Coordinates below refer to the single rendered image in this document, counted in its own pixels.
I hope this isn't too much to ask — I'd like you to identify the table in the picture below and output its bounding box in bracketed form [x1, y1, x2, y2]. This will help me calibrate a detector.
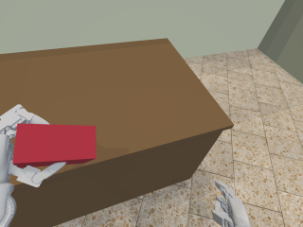
[0, 38, 234, 227]

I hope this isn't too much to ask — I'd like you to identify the sponge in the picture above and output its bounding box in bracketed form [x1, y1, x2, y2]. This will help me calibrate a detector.
[12, 123, 97, 168]

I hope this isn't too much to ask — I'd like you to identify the robot right hand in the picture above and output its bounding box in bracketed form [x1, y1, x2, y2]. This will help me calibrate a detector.
[212, 180, 251, 227]

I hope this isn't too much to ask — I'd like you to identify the robot left hand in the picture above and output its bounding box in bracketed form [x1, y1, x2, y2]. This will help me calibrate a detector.
[0, 104, 66, 187]

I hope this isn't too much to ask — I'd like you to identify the left robot forearm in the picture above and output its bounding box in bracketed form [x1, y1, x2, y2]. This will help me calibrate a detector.
[0, 183, 17, 227]

